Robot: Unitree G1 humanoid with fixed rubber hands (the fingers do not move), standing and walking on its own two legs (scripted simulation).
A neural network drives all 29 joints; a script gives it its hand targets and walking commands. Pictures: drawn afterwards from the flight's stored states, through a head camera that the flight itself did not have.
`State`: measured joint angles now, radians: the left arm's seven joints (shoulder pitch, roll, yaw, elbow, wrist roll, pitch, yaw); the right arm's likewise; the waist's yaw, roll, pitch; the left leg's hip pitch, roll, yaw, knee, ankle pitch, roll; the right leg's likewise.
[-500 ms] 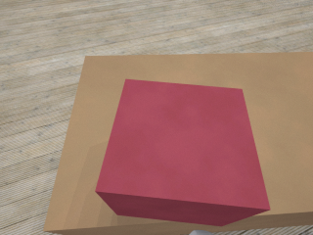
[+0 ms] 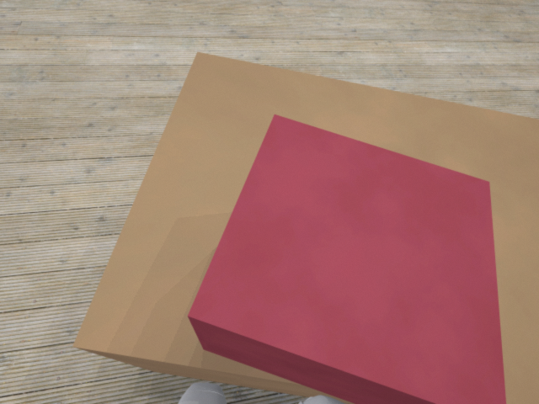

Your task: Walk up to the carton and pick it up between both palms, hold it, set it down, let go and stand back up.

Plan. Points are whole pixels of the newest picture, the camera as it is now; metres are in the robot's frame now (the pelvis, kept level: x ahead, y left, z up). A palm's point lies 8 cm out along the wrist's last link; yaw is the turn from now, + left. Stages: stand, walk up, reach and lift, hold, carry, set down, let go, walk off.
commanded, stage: walk up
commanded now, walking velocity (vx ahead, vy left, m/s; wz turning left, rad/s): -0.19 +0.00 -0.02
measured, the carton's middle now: (331, 274) +0.28 -0.03 +0.03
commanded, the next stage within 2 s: none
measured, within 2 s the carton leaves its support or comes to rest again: neither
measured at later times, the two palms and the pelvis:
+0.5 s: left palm out of the picture +0.05 +0.19 -0.07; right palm out of the picture -0.09 -0.31 -0.15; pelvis -0.07 -0.06 +0.02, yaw -3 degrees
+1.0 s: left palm out of the picture -0.21 +0.24 -0.09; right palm out of the picture -0.08 -0.27 -0.13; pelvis -0.20 -0.02 +0.02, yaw +1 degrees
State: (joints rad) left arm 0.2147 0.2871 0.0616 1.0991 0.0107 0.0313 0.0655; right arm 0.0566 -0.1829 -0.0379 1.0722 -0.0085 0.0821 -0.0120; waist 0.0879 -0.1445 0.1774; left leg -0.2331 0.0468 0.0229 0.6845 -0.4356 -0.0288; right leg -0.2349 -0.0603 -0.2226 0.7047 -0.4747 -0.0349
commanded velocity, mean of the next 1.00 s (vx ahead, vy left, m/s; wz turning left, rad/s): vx -0.18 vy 0.09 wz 0.00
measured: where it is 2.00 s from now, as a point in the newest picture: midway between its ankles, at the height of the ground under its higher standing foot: outside the picture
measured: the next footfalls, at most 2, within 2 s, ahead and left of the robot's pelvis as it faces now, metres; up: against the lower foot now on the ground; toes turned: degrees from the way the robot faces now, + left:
right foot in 0.36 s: -0.07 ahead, -0.15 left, +0.00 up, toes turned -5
left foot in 1.08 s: -0.23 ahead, +0.13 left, +0.00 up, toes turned -1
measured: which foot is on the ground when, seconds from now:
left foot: down 0.00-0.38, up 0.40-1.00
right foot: down 0.00-0.00, up 0.02-0.34, down 0.36-1.00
